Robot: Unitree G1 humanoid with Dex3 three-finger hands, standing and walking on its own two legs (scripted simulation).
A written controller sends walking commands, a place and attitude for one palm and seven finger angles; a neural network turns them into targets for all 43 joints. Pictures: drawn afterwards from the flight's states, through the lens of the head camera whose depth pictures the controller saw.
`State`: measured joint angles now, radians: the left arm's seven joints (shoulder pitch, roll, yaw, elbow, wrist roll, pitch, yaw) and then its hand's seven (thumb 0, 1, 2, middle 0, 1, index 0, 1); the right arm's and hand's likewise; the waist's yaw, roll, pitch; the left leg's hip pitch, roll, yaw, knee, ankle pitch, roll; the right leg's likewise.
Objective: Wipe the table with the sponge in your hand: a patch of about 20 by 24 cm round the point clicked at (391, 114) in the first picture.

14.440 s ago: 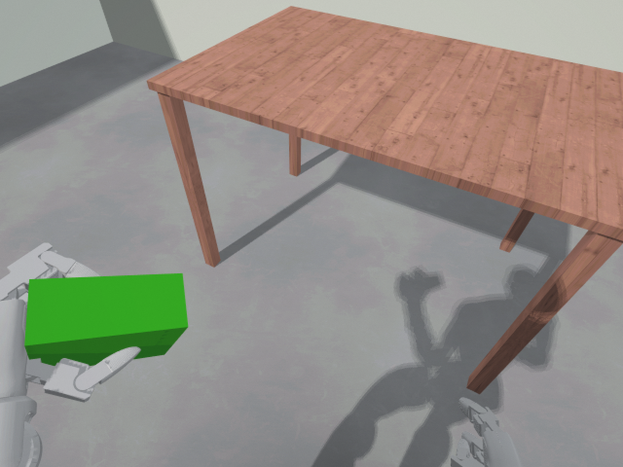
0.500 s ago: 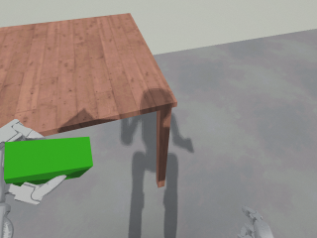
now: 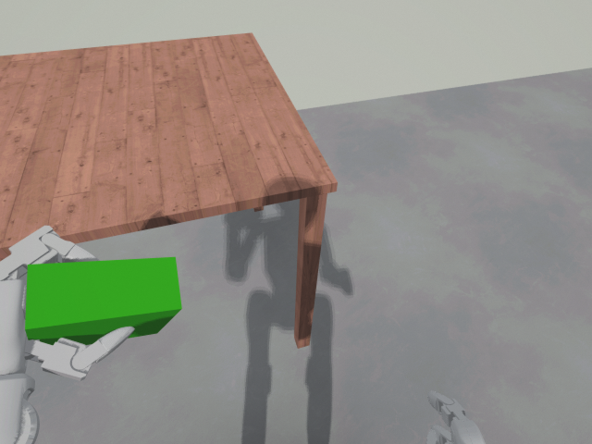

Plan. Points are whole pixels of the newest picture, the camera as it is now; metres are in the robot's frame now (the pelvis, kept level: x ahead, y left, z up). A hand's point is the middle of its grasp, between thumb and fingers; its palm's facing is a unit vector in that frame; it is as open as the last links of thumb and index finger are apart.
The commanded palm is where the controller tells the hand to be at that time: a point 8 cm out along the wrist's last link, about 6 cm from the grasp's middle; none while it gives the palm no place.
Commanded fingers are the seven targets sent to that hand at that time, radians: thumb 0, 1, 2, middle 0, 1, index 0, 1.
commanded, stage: come to a stop and stand still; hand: left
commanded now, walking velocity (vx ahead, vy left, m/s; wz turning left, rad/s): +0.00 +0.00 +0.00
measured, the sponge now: (125, 302) +0.23 +0.20 +0.14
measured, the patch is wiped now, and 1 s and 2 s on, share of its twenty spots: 0.00 0.00 0.00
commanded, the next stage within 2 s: look again from close up in 0.12 s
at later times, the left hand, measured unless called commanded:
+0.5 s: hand (80, 273) +0.25 +0.25 +0.15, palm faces +0.30 -0.87 -0.39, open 9.5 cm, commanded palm +0.19 +0.30 +0.18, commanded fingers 0.00 0.10 1.30 -1.20 -1.60 -1.20 -1.60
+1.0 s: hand (69, 211) +0.32 +0.30 +0.16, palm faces +0.34 -0.84 -0.41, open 9.5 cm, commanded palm +0.25 +0.34 +0.18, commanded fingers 0.00 0.10 1.30 -1.20 -1.60 -1.20 -1.60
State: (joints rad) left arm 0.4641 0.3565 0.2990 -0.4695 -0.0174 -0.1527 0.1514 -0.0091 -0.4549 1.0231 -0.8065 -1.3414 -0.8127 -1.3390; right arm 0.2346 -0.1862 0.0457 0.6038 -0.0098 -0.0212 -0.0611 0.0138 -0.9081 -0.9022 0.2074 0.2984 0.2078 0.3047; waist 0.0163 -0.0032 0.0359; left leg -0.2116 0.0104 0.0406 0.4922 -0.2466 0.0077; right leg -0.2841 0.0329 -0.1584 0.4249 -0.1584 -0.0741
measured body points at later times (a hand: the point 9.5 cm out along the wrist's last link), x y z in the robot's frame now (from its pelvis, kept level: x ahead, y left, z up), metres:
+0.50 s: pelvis +0.02 +0.02 +0.00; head +0.02 +0.03 +0.45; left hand +0.22 +0.30 +0.17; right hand +0.18 -0.20 -0.07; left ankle +0.01 +0.11 -0.74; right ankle +0.08 -0.06 -0.74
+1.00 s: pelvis +0.09 +0.07 -0.02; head +0.11 +0.08 +0.43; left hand +0.30 +0.34 +0.19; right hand +0.27 -0.16 -0.08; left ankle +0.02 +0.12 -0.71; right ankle +0.11 -0.03 -0.74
